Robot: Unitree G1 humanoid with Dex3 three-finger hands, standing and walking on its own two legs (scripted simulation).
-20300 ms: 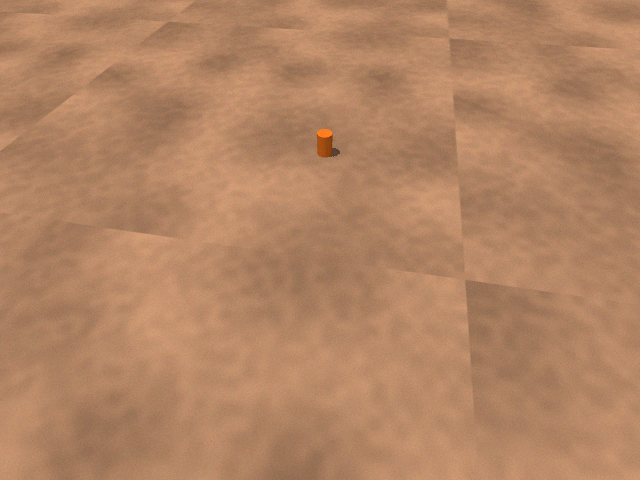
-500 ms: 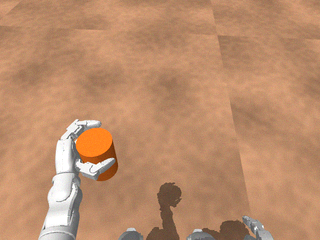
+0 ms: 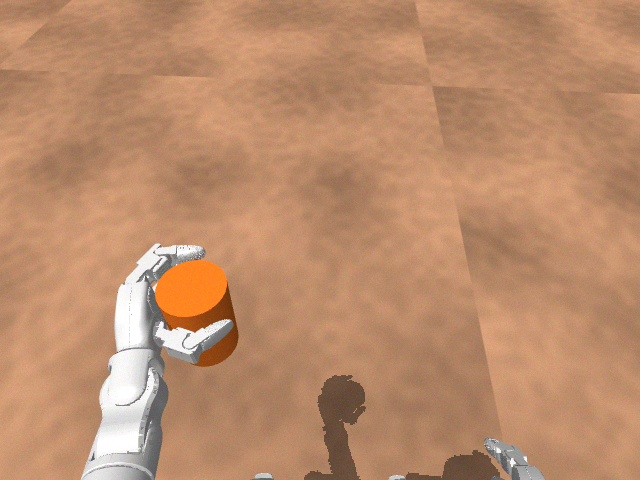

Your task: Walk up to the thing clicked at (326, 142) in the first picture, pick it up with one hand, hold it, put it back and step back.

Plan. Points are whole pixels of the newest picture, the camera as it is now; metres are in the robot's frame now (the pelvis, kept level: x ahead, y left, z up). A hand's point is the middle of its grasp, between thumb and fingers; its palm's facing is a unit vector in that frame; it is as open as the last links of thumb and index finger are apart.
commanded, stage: hold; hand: left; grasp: from the side
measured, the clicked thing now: (201, 315) +0.34 +0.17 +0.01
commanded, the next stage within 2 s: none
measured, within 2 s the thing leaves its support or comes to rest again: neither
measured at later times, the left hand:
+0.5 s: hand (190, 309) +0.32 +0.17 +0.05, palm faces +0.15 -0.99 -0.03, open 11.3 cm
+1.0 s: hand (191, 309) +0.32 +0.17 +0.06, palm faces +0.14 -0.99 -0.03, open 11.3 cm
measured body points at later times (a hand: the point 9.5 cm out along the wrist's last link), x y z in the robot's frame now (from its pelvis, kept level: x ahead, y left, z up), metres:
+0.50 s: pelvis +0.00 +0.00 +0.01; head +0.04 +0.00 +0.46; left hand +0.31 +0.22 +0.06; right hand +0.13 -0.24 -0.10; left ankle +0.01 +0.14 -0.69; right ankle +0.00 -0.13 -0.69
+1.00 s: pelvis -0.01 +0.00 +0.01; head +0.03 +0.00 +0.46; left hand +0.30 +0.22 +0.06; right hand +0.12 -0.24 -0.10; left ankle +0.01 +0.14 -0.69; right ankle +0.00 -0.13 -0.69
